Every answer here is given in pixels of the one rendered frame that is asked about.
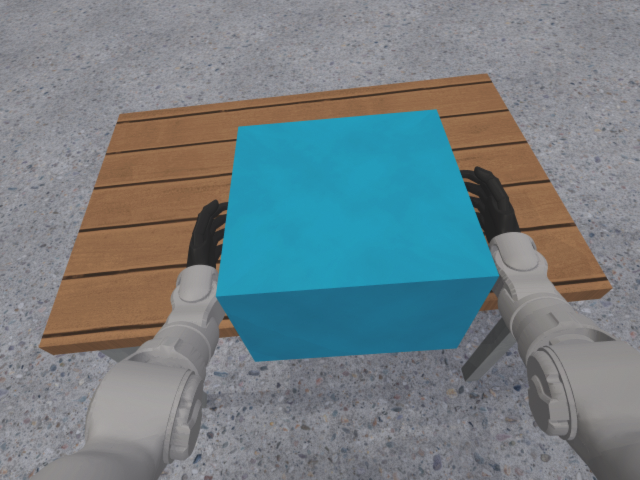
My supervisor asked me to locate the robot right hand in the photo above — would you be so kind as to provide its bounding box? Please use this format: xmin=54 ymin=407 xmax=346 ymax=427
xmin=460 ymin=166 xmax=521 ymax=243

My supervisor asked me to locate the robot right upper arm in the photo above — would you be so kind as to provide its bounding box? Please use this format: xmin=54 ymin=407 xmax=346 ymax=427
xmin=527 ymin=340 xmax=640 ymax=480

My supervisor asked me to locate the robot left hand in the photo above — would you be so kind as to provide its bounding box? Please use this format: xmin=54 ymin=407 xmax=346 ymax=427
xmin=186 ymin=200 xmax=228 ymax=269

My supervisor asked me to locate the robot right forearm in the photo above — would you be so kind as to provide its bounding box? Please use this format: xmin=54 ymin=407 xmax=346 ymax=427
xmin=488 ymin=232 xmax=640 ymax=368

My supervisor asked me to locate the robot left forearm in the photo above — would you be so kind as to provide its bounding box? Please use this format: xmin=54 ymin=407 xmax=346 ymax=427
xmin=85 ymin=265 xmax=225 ymax=443

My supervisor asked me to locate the carton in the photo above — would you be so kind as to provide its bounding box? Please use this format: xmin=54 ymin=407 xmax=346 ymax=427
xmin=216 ymin=109 xmax=499 ymax=362

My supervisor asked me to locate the robot left upper arm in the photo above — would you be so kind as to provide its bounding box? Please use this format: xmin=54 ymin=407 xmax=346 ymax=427
xmin=29 ymin=360 xmax=203 ymax=480

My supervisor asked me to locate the table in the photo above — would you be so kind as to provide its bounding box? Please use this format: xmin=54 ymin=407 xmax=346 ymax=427
xmin=38 ymin=73 xmax=612 ymax=408

